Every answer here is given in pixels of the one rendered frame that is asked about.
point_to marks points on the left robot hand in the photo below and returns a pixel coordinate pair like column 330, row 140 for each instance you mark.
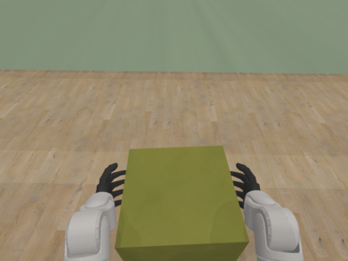
column 106, row 184

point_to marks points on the carton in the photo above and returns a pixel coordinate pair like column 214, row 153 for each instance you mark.
column 179, row 204

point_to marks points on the left robot forearm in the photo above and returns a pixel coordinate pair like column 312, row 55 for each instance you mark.
column 87, row 236

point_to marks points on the right robot hand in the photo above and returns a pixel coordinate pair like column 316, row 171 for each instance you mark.
column 249, row 182

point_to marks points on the right robot forearm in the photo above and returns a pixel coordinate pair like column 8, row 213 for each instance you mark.
column 276, row 231

